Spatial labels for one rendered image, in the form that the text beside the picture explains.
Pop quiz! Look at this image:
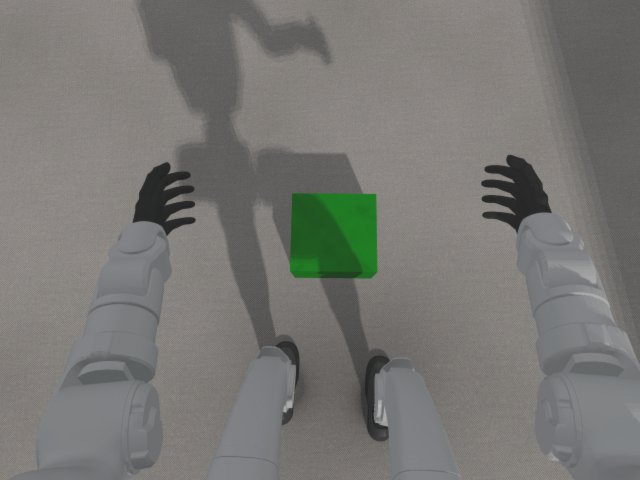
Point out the robot left forearm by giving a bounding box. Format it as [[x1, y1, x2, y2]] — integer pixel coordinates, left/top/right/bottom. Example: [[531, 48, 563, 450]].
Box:
[[35, 221, 172, 470]]

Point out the robot right hand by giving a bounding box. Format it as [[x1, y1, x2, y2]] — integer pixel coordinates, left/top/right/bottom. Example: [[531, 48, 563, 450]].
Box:
[[481, 155, 552, 233]]

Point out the robot right forearm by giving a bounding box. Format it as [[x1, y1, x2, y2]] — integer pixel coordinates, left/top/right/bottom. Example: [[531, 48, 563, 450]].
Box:
[[516, 212, 640, 379]]

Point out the robot left hand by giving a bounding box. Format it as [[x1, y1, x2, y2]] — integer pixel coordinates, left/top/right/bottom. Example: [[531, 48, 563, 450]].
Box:
[[133, 162, 196, 235]]

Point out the left robot shin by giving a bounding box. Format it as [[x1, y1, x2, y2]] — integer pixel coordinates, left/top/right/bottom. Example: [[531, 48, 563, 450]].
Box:
[[247, 346, 290, 409]]

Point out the left robot upper arm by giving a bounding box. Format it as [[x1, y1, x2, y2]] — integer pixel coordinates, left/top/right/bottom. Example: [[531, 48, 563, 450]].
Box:
[[8, 380, 163, 480]]

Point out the left robot foot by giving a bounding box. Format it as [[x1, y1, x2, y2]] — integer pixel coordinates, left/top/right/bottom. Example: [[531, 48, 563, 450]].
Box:
[[276, 341, 299, 425]]

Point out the right robot upper arm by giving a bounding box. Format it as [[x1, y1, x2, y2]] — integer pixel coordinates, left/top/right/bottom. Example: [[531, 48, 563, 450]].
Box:
[[534, 372, 640, 480]]

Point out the carton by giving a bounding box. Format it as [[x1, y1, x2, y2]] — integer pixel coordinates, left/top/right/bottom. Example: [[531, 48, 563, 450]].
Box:
[[290, 193, 377, 278]]

